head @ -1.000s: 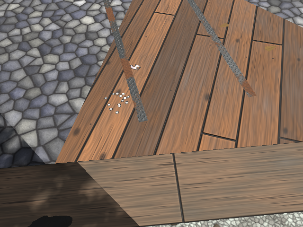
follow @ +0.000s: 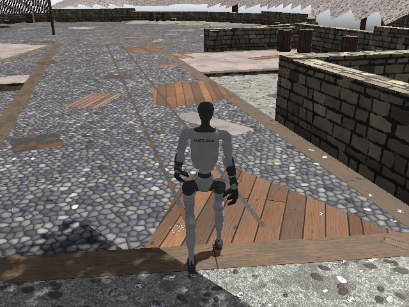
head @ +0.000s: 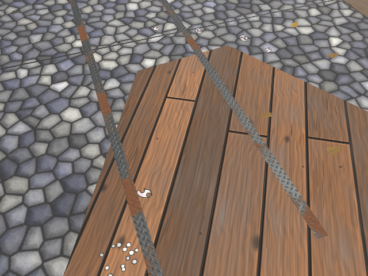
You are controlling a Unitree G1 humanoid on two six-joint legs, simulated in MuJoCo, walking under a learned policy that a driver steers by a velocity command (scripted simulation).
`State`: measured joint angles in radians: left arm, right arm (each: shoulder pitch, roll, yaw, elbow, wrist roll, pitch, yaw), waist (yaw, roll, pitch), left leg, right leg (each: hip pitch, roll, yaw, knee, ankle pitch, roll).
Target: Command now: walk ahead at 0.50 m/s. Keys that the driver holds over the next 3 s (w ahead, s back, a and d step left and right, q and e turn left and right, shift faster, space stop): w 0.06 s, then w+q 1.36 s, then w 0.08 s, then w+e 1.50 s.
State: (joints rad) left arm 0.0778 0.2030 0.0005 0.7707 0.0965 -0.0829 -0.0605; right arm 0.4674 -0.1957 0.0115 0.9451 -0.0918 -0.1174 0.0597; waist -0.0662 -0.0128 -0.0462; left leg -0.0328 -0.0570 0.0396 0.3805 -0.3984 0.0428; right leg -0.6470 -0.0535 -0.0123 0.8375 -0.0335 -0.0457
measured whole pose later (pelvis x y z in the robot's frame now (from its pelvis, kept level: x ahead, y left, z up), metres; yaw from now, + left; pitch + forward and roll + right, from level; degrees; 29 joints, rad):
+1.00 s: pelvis +0.58 +0.03 -0.16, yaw +28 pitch +3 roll +0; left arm 0.12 0.21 0.05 0.66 0.01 -0.12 0.02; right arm 0.32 -0.27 -0.08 0.78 0.03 -0.03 -0.02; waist -0.02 0.03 -0.05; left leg -0.42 -0.10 -0.14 1.11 -0.47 0.05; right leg -0.47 0.00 0.02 0.62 -0.22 -0.01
